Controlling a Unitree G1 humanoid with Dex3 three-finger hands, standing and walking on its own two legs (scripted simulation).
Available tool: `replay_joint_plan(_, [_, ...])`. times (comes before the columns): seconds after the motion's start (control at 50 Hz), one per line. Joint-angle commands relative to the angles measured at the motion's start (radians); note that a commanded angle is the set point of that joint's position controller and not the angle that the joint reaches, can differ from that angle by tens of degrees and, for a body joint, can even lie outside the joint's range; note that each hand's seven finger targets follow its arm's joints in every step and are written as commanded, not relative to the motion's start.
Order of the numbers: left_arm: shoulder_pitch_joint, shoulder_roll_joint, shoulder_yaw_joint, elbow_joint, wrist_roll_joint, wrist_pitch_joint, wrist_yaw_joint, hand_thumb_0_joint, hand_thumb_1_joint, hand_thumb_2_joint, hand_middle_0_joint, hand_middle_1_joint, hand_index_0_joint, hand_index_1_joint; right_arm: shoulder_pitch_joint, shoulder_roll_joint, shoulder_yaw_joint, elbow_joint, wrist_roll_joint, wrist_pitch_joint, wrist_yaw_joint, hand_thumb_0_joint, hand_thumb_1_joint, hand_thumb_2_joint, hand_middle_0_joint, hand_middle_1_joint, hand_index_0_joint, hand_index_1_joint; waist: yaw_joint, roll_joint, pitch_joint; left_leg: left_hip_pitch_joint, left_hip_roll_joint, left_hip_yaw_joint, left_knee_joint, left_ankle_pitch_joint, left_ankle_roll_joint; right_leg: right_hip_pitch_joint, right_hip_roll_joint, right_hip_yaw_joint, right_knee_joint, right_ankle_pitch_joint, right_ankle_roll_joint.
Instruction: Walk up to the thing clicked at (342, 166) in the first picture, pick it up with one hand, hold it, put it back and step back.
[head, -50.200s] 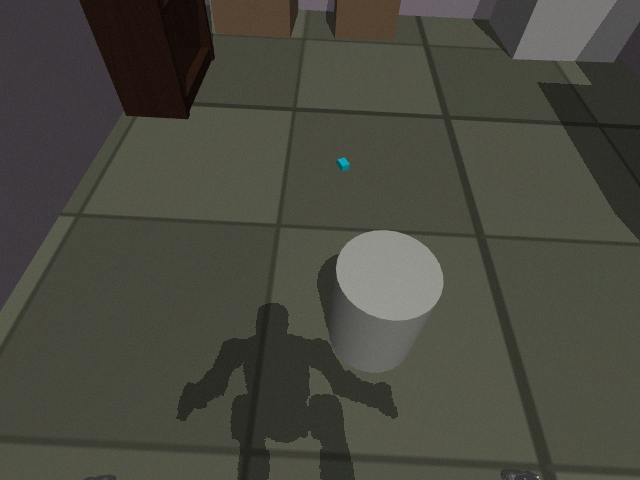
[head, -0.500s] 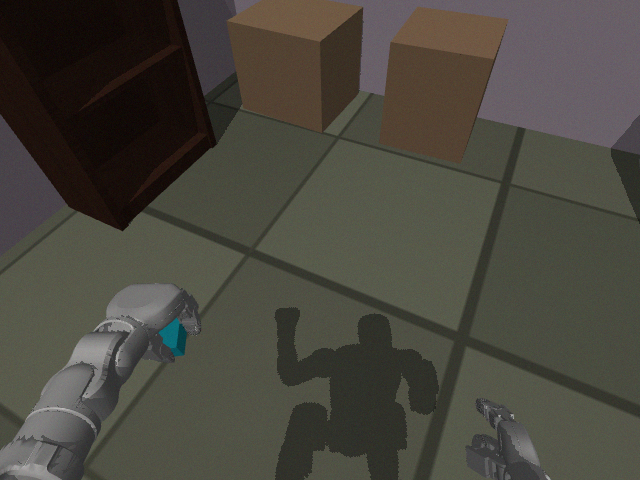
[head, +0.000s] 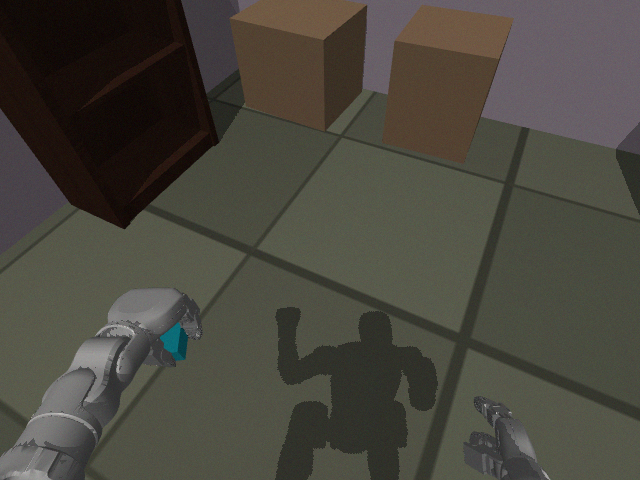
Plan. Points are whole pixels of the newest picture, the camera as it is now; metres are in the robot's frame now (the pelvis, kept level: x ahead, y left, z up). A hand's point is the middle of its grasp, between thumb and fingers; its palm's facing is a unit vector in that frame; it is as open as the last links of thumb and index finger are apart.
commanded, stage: hold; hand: left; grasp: from above
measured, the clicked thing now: (170, 339) +0.31 +0.22 -0.07
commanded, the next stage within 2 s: crouch in 0.02 s
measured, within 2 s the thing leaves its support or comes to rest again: neither
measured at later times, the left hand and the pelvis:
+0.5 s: hand (168, 355) +0.29 +0.23 -0.09, palm faces -0.45 +0.01 -0.89, open 6.4 cm; pelvis -0.01 +0.00 -0.02, yaw +1 degrees
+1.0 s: hand (207, 366) +0.37 +0.24 -0.33, palm faces -0.43 +0.06 -0.90, open 6.4 cm; pelvis -0.06 +0.01 -0.22, yaw +0 degrees
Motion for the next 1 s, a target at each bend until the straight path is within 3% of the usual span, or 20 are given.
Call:
replay_joint_plan(0.0, [-0.308, 0.217, 0.123, -0.155, 0.003, -0.006, 0.049, 0.0, 0.723, 0.297, -0.997, -0.408, -1.063, -0.341, -0.089, -0.119, -0.046, -0.135, 0.0, -0.034, -0.011, 0.0, -0.899, -0.898, 0.199, 0.299, 0.199, 0.299, 0.0, -0.038, -0.24, 0.126, -0.046, 0.0, -0.049, 0.178, 0.029, 0.029, 0.053, -0.023, -0.084, 0.149, -0.026])
replay_joint_plan(0.1, [-0.339, 0.209, 0.118, -0.15, 0.007, -0.01, 0.062, 0.0, 0.774, 0.285, -1.043, -0.463, -1.119, -0.385, -0.081, -0.118, -0.047, -0.136, 0.001, -0.028, -0.008, 0.0, -0.926, -0.911, 0.2, 0.3, 0.2, 0.3, -0.002, -0.027, -0.235, 0.127, -0.049, 0.002, -0.051, 0.171, 0.029, 0.024, 0.051, -0.021, -0.088, 0.146, -0.028])
replay_joint_plan(0.12, [-0.321, 0.207, 0.116, -0.154, 0.005, -0.009, 0.064, 0.0, 0.694, 0.306, -0.963, -0.4, -1.039, -0.341, -0.082, -0.12, -0.05, -0.139, 0.003, -0.027, -0.007, 0.0, -0.88, -0.894, 0.201, 0.3, 0.201, 0.3, 0.002, -0.027, -0.249, 0.134, -0.048, 0.001, -0.052, 0.179, 0.027, 0.033, 0.053, -0.023, -0.087, 0.148, -0.029])
replay_joint_plan(0.18, [-0.277, 0.186, 0.107, -0.113, 0.013, -0.005, 0.069, 0.0, 0.671, 0.413, -0.996, -0.411, -1.032, -0.376, -0.081, -0.12, -0.05, -0.142, 0.002, -0.021, -0.003, 0.0, -0.89, -0.897, 0.2, 0.3, 0.2, 0.3, 0.0, -0.049, -0.215, 0.108, -0.047, 0.0, -0.05, 0.174, 0.027, 0.017, 0.054, -0.027, -0.086, 0.139, -0.03])
replay_joint_plan(0.24, [-0.267, 0.169, 0.089, -0.081, 0.025, -0.013, 0.079, 0.0, 0.684, 0.394, -1.011, -0.394, -1.047, -0.36, -0.071, -0.122, -0.054, -0.14, 0.004, -0.015, 0.0, 0.0, -0.893, -0.898, 0.2, 0.3, 0.2, 0.3, -0.013, -0.069, -0.202, 0.092, -0.045, -0.003, -0.043, 0.161, 0.027, 0.0, 0.054, -0.027, -0.076, 0.128, -0.031])
replay_joint_plan(0.28, [-0.284, 0.174, 0.101, -0.061, 0.032, -0.027, 0.1, 0.0, 0.678, 0.402, -1.023, -0.371, -1.051, -0.345, -0.066, -0.12, -0.054, -0.137, 0.0, -0.011, 0.002, 0.0, -0.893, -0.898, 0.2, 0.3, 0.2, 0.3, -0.015, -0.072, -0.198, 0.069, -0.045, -0.007, -0.026, 0.151, 0.026, -0.023, 0.052, -0.029, -0.06, 0.121, -0.031])
replay_joint_plan(0.34, [-0.312, 0.173, 0.111, 0.008, 0.064, -0.057, 0.155, 0.0, 0.667, 0.411, -1.017, -0.379, -1.045, -0.353, -0.051, -0.119, -0.056, -0.126, -0.011, -0.005, 0.007, 0.0, -0.896, -0.899, 0.199, 0.3, 0.2, 0.3, -0.031, -0.078, -0.191, 0.001, -0.053, -0.004, 0.033, 0.116, 0.028, -0.091, 0.044, -0.023, -0.019, 0.097, -0.028])
replay_joint_plan(0.4, [-0.402, 0.196, 0.128, 0.071, 0.101, -0.087, 0.226, 0.0, 0.649, 0.388, -1.003, -0.379, -1.035, -0.348, -0.02, -0.132, -0.068, -0.095, -0.026, 0.0, 0.019, 0.0, -0.901, -0.899, 0.199, 0.299, 0.199, 0.299, -0.049, -0.052, -0.243, -0.082, -0.048, -0.005, 0.143, 0.102, 0.021, -0.195, 0.048, -0.025, 0.083, 0.087, -0.031])
replay_joint_plan(0.44, [-0.431, 0.158, 0.1, 0.151, 0.135, -0.089, 0.268, 0.0, 0.625, 0.422, -1.006, -0.374, -1.028, -0.354, 0.011, -0.135, -0.077, -0.087, -0.036, 0.0, 0.029, 0.0, -0.905, -0.9, 0.199, 0.299, 0.199, 0.299, -0.066, -0.05, -0.274, -0.157, -0.044, -0.01, 0.231, 0.078, 0.016, -0.288, 0.051, -0.029, 0.166, 0.065, -0.035])
replay_joint_plan(0.5, [-0.548, 0.181, 0.106, 0.205, 0.179, -0.092, 0.34, 0.0, 0.586, 0.416, -0.983, -0.371, -1.004, -0.351, 0.054, -0.143, -0.09, -0.082, -0.051, 0.002, 0.041, 0.0, -0.907, -0.901, 0.199, 0.299, 0.199, 0.299, -0.078, -0.006, -0.36, -0.269, -0.039, -0.015, 0.35, 0.043, 0.011, -0.407, 0.055, -0.033, 0.276, 0.037, -0.042])
replay_joint_plan(0.56, [-0.61, 0.158, 0.088, 0.321, 0.202, -0.081, 0.393, 0.0, 0.612, 0.393, -1.011, -0.341, -1.032, -0.323, 0.079, -0.154, -0.099, -0.079, -0.06, -0.006, 0.049, 0.0, -0.908, -0.901, 0.199, 0.299, 0.199, 0.299, -0.096, -0.037, -0.414, -0.416, -0.043, -0.017, 0.478, 0.0, 0.024, -0.515, 0.051, -0.03, 0.387, 0.007, -0.039])
replay_joint_plan(0.6, [-0.63, 0.182, 0.105, 0.378, 0.21, -0.067, 0.421, 0.0, 0.633, 0.373, -1.022, -0.336, -1.047, -0.313, 0.091, -0.158, -0.104, -0.079, -0.065, -0.013, 0.052, 0.0, -0.909, -0.901, 0.198, 0.299, 0.199, 0.299, -0.086, -0.021, -0.453, -0.494, -0.046, -0.02, 0.544, -0.034, 0.025, -0.58, 0.05, -0.036, 0.452, -0.028, -0.041])
replay_joint_plan(0.64, [-0.684, 0.165, 0.096, 0.426, 0.213, -0.052, 0.44, 0.0, 0.653, 0.378, -1.04, -0.334, -1.064, -0.312, 0.111, -0.16, -0.105, -0.07, -0.074, -0.022, 0.055, 0.0, -0.909, -0.902, 0.199, 0.299, 0.199, 0.299, -0.106, -0.007, -0.482, -0.567, -0.042, -0.032, 0.597, -0.075, 0.026, -0.666, 0.054, -0.042, 0.519, -0.071, -0.048])
replay_joint_plan(0.68, [-0.717, 0.191, 0.114, 0.442, 0.214, -0.044, 0.453, 0.0, 0.695, 0.365, -1.067, -0.321, -1.093, -0.297, 0.129, -0.167, -0.114, -0.057, -0.08, -0.035, 0.052, 0.0, -0.906, -0.901, 0.199, 0.299, 0.199, 0.299, -0.097, 0.017, -0.539, -0.627, -0.039, -0.044, 0.659, -0.106, 0.024, -0.743, 0.052, -0.05, 0.589, -0.101, -0.053])
replay_joint_plan(0.72, [-0.769, 0.213, 0.124, 0.45, 0.218, -0.036, 0.458, 0.0, 0.707, 0.357, -1.083, -0.299, -1.106, -0.278, 0.145, -0.171, -0.117, -0.055, -0.086, -0.046, 0.05, 0.0, -0.905, -0.9, 0.199, 0.299, 0.199, 0.299, -0.117, 0.021, -0.595, -0.698, -0.038, -0.053, 0.722, -0.137, 0.028, -0.801, 0.052, -0.053, 0.654, -0.126, -0.055])
replay_joint_plan(0.78, [-0.811, 0.25, 0.154, 0.438, 0.221, -0.022, 0.462, 0.0, 0.653, 0.36, -1.027, -0.327, -1.056, -0.3, 0.157, -0.17, -0.12, -0.048, -0.093, -0.061, 0.047, 0.0, -0.904, -0.899, 0.199, 0.299, 0.199, 0.299, -0.12, 0.051, -0.677, -0.785, -0.036, -0.056, 0.801, -0.172, 0.029, -0.867, 0.05, -0.055, 0.741, -0.154, -0.057])
replay_joint_plan(0.9, [-0.85, 0.303, 0.193, 0.48, 0.228, -0.016, 0.435, 0.0, 0.677, 0.305, -1.025, -0.319, -1.066, -0.278, 0.176, -0.182, -0.122, -0.034, -0.104, -0.078, 0.052, 0.0, -0.902, -0.899, 0.199, 0.299, 0.2, 0.299, -0.13, 0.09, -0.718, -0.889, -0.026, -0.103, 0.907, -0.228, 0.02, -1.074, 0.049, -0.076, 0.901, -0.219, -0.068])
replay_joint_plan(0.96, [-0.859, 0.268, 0.184, 0.531, 0.219, -0.03, 0.418, 0.0, 0.667, 0.299, -0.989, -0.358, -1.042, -0.304, 0.187, -0.183, -0.116, -0.025, -0.11, -0.09, 0.063, 0.0, -0.9, -0.897, 0.199, 0.299, 0.2, 0.299, -0.169, 0.06, -0.691, -0.992, -0.028, -0.115, 0.98, -0.282, 0.025, -1.163, 0.047, -0.086, 0.958, -0.261, -0.065])
replay_joint_plan(0.98, [-0.869, 0.3, 0.198, 0.52, 0.225, -0.04, 0.414, 0.0, 0.668, 0.3, -0.986, -0.362, -1.042, -0.307, 0.191, -0.186, -0.118, -0.022, -0.112, -0.095, 0.067, 0.0, -0.9, -0.897, 0.199, 0.299, 0.2, 0.299, -0.163, 0.059, -0.709, -1.002, -0.029, -0.117, 1.004, -0.291, 0.027, -1.183, 0.047, -0.088, 0.977, -0.267, -0.065])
